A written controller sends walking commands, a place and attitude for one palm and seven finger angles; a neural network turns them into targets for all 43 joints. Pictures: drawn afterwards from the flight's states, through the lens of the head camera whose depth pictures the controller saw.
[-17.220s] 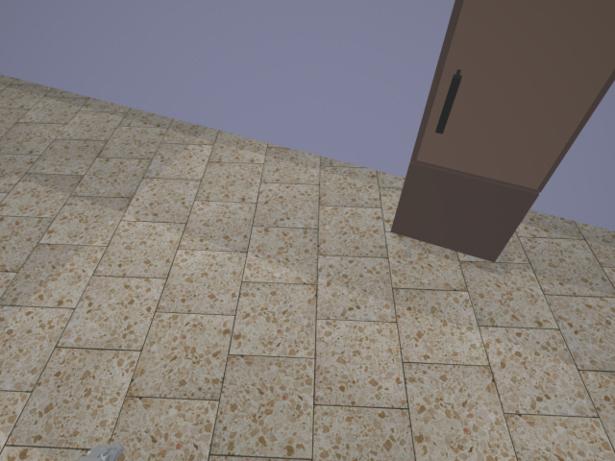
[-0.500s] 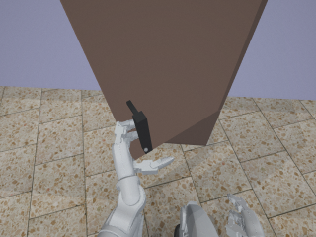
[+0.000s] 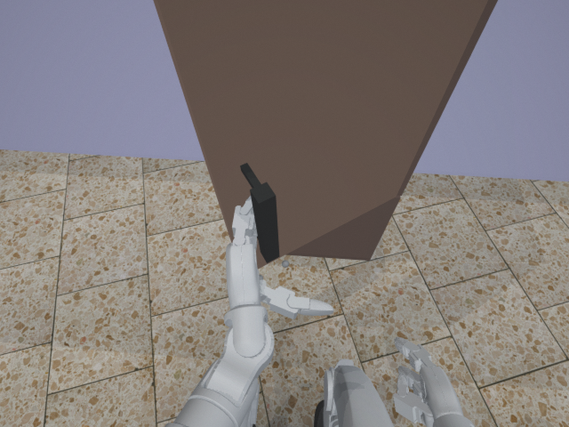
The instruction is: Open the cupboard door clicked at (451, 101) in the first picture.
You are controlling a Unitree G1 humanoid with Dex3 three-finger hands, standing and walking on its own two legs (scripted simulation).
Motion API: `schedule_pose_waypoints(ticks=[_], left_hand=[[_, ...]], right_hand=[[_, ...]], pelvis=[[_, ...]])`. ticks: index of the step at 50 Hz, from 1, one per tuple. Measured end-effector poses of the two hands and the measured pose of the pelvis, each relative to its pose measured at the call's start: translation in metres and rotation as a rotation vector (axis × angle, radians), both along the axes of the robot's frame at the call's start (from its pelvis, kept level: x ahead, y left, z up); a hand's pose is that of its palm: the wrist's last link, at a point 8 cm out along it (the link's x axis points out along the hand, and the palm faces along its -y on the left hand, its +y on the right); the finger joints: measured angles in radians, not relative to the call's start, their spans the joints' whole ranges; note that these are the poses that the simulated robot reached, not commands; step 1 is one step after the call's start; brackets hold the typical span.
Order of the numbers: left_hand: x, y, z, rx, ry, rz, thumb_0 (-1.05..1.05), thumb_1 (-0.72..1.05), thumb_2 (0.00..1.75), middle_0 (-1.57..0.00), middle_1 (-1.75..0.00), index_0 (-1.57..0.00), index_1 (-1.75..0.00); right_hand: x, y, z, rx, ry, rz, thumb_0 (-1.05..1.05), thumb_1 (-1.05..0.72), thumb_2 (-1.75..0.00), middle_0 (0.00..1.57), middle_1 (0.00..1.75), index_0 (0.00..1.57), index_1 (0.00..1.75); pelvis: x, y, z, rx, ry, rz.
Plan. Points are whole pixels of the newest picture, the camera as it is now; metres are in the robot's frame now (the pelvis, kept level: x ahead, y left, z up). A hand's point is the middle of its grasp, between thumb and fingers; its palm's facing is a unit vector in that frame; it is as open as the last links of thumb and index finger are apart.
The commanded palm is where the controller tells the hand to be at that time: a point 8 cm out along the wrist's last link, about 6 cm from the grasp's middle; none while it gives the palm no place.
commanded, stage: slide the hand sideways off the handle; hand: left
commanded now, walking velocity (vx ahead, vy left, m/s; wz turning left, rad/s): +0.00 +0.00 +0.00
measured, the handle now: (259, 216) +0.40 +0.04 +0.03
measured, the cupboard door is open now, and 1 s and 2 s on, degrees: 34 36 36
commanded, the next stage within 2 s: draw the hand back to the body in 1.12 s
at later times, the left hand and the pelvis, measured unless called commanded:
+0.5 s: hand (272, 297) +0.28 +0.02 +0.03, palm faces -0.14 -0.99 +0.01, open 16.4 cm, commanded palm +0.26 +0.08 +0.02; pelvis +0.01 +0.01 -0.01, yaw -1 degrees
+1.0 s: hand (236, 329) +0.25 +0.07 +0.02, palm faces -0.11 -0.99 -0.01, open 16.3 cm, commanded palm +0.22 +0.13 +0.02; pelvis +0.01 +0.00 -0.02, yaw -1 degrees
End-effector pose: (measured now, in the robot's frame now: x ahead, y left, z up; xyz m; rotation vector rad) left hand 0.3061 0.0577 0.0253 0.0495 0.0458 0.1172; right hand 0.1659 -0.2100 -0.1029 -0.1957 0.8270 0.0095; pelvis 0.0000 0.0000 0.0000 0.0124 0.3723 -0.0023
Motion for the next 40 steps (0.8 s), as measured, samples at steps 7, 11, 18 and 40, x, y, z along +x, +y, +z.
schedule_pose_waypoints(ticks=[7, 11, 18, 40], left_hand=[[-0.008, 0.014, -0.002, -0.03, -0.032, -0.3, -0.01, -0.5, 0.3, -0.14, -0.32, -0.09, -0.34], [-0.01, 0.012, -0.001, -0.08, -0.017, -0.281, -0.01, -0.51, 0.3, -0.1, -0.3, -0.11, -0.32], [-0.016, 0.01, 0.0, -0.068, -0.019, -0.262, -0.01, -0.5, 0.3, -0.09, -0.28, -0.11, -0.3], [-0.064, 0.046, 0.002, -0.055, -0.009, -0.239, -0.01, -0.5, 0.3, -0.14, -0.3, -0.15, -0.3]], right_hand=[[-0.015, -0.009, -0.008, -0.008, 0.027, -0.045, 0.01, -0.9, -0.9, 0.21, 0.3, 0.2, 0.3], [-0.02, -0.011, -0.009, -0.013, 0.046, -0.065, 0.01, -0.9, -0.9, 0.2, 0.3, 0.2, 0.3], [-0.017, -0.009, -0.005, -0.009, 0.043, -0.079, 0.01, -0.9, -0.9, 0.2, 0.3, 0.2, 0.3], [0.042, 0.001, 0.007, 0.001, -0.106, -0.012, 0.01, -0.9, -0.9, 0.21, 0.3, 0.2, 0.3]], pelvis=[[-0.001, 0.007, -0.008, -0.004, -0.01, 0.006], [-0.001, 0.012, -0.008, 0.0, -0.005, -0.005], [0.005, 0.014, -0.009, 0.006, 0.005, -0.021], [0.014, 0.006, -0.015, 0.002, 0.002, -0.007]])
